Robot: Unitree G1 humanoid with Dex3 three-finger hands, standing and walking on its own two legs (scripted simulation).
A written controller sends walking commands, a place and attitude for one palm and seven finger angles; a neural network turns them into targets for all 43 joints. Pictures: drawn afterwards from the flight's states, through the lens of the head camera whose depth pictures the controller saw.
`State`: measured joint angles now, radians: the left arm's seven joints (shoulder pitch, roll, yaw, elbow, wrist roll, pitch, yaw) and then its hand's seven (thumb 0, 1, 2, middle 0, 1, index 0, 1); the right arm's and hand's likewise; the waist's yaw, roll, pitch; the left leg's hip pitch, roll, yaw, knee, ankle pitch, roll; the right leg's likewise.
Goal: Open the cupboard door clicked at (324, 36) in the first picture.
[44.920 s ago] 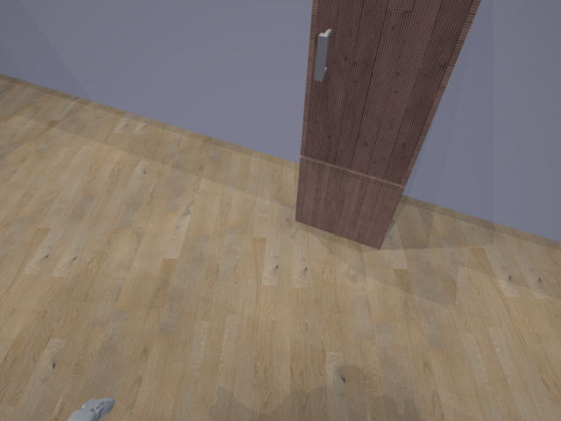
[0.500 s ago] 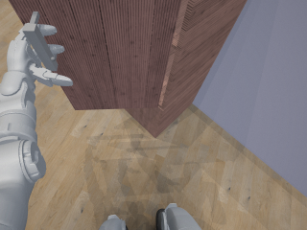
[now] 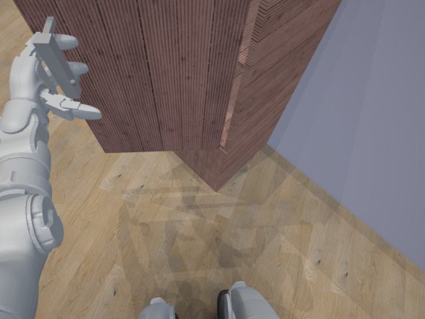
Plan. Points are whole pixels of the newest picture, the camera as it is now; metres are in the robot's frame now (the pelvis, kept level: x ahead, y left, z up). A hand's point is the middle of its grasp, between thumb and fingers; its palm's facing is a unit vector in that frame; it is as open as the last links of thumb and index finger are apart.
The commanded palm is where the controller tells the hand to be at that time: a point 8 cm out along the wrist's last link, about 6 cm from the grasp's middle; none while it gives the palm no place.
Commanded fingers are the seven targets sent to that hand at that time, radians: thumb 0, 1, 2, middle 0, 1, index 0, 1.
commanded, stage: close the thumb around the handle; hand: left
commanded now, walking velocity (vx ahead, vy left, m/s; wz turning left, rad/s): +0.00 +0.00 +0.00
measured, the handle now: (62, 60) +0.57 +0.22 +0.10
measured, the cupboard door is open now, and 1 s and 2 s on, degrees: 49 51 94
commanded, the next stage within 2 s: pull the door open along its arc in 0.62 s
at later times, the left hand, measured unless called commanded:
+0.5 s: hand (66, 84) +0.52 +0.21 +0.10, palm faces -0.05 -1.00 -0.01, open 6.3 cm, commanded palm +0.50 +0.25 +0.10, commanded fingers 0.00 0.90 0.90 -0.40 -1.35 -0.40 -1.35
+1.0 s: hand (71, 91) +0.50 +0.20 +0.10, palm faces -0.02 -1.00 -0.01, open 5.9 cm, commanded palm +0.45 +0.25 +0.10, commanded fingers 0.00 0.90 0.90 -0.40 -1.35 -0.40 -1.35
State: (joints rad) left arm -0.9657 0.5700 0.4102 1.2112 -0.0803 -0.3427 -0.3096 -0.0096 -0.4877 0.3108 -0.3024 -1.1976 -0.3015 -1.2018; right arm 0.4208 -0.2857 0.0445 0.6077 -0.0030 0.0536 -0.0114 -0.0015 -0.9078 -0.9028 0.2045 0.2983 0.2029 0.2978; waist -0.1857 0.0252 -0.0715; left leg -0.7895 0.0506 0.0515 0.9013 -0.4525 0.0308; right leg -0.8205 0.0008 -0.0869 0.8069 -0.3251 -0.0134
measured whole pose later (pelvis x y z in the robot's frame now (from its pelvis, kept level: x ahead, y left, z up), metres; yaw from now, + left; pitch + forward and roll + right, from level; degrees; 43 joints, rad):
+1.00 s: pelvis +0.01 +0.00 +0.00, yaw -1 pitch +19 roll -2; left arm -0.81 0.51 0.41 1.07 -0.13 -0.33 -0.31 0.01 0.71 0.79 -0.35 -1.34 -0.35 -1.35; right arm 0.44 -0.28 0.03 0.59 0.00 0.07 0.00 0.00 -0.91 -0.90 0.20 0.30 0.20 0.30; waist -0.16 0.03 -0.10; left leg -0.74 0.05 0.07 0.88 -0.46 0.03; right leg -0.78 0.01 -0.06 0.78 -0.32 -0.01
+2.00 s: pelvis +0.00 -0.05 +0.02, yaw +4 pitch +4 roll +1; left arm 0.02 -0.05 -0.12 0.11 0.03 -0.14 0.46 0.02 0.54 0.75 -0.36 -1.30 -0.34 -1.31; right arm 0.19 -0.21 0.00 0.61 -0.05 0.07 -0.04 0.01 -0.91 -0.90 0.20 0.30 0.20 0.30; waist 0.00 0.04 -0.05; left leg -0.40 0.04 0.00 0.70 -0.38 -0.03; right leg -0.46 0.00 -0.13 0.72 -0.34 -0.08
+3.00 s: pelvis -0.02 +0.00 +0.02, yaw +3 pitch +3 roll +0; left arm -0.14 0.05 -0.21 0.27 -0.12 -0.14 0.00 -0.01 -0.51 0.30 -0.20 -0.35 -0.16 -0.35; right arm 0.23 -0.22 0.05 0.58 0.02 -0.04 -0.04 0.01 -0.91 -0.90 0.20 0.30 0.20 0.30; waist 0.01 0.05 -0.03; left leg -0.43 -0.02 0.04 0.76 -0.38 0.04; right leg -0.48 -0.06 -0.09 0.74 -0.31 0.00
